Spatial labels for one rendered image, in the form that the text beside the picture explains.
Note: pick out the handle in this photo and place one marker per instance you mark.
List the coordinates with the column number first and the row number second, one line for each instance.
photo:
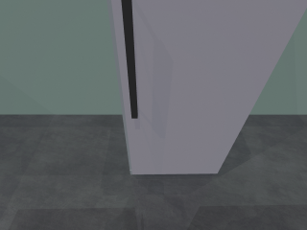
column 130, row 55

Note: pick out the fridge door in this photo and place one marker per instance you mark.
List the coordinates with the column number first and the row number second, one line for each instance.
column 200, row 67

